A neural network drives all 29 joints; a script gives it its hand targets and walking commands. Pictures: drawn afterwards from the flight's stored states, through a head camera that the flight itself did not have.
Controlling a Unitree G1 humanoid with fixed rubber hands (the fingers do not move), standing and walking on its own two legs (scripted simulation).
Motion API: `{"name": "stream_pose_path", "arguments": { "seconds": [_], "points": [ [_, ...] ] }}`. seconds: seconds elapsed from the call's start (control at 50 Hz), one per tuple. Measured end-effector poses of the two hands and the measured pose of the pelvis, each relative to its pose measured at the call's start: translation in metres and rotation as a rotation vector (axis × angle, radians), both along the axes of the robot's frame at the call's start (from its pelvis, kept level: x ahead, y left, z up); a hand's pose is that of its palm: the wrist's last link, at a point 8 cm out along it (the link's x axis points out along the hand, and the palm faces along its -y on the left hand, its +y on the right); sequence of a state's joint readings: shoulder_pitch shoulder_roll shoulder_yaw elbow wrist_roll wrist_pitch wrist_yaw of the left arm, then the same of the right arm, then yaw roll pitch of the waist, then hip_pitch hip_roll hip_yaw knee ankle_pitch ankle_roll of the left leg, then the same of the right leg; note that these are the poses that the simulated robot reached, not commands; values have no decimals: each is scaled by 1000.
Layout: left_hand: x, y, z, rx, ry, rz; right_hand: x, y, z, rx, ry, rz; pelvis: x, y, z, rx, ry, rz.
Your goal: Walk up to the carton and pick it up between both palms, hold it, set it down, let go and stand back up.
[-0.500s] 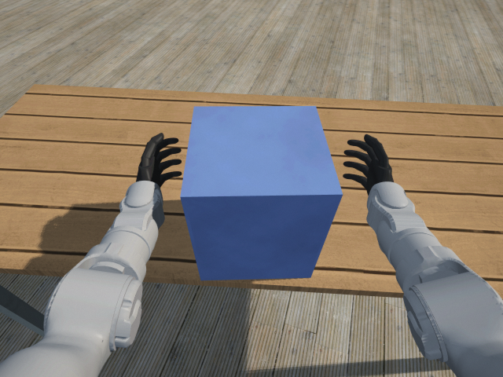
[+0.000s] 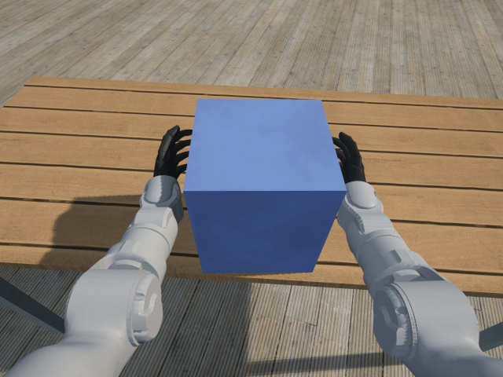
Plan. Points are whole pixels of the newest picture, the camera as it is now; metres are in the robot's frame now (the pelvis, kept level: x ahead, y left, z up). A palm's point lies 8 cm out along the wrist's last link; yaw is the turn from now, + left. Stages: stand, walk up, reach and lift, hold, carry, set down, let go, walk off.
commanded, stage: reach and lift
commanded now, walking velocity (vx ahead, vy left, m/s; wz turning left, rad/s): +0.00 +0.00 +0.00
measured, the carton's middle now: (258, 191) +0.44 +0.05 +0.04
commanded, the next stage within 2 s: none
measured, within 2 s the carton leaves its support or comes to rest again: leaves its support in 1.44 s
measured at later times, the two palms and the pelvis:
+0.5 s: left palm (168, 176) +0.41 +0.19 +0.09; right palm (353, 187) +0.42 -0.11 +0.09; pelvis +0.03 +0.01 +0.01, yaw -1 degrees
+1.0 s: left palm (166, 178) +0.41 +0.19 +0.09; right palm (352, 189) +0.42 -0.11 +0.09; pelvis +0.03 +0.01 +0.02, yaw +0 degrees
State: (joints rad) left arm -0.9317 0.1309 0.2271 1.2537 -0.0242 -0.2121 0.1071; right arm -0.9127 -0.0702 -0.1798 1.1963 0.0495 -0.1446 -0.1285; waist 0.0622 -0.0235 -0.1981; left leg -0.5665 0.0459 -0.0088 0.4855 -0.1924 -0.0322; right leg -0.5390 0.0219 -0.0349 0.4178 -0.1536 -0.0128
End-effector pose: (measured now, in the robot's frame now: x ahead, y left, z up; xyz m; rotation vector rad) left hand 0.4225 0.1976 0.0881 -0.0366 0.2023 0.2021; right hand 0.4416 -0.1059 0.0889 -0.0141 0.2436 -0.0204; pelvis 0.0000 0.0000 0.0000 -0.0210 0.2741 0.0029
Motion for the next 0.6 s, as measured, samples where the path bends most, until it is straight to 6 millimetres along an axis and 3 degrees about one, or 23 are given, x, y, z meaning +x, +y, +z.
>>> {"name": "stream_pose_path", "arguments": {
  "seconds": [0.28,0.6],
  "points": [
    [-8,-5,6,18,-14,-10,-19,-3,4,-50,-66,-16,16,9,13,6,-160,-7],
    [-10,-4,5,39,13,1,-16,-1,1,-63,-64,4,29,9,14,3,-203,-15]
  ]
}}
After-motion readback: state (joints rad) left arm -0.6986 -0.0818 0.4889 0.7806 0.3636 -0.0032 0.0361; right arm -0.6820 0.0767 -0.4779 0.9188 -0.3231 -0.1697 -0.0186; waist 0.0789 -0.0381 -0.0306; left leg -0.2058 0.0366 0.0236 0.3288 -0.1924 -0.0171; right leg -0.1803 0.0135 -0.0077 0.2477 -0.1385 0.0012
